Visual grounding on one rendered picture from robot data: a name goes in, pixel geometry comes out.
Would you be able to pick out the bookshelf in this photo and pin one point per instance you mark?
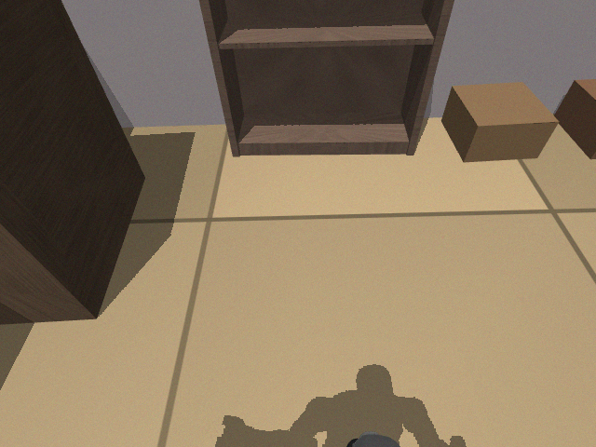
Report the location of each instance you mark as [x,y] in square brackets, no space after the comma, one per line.
[324,77]

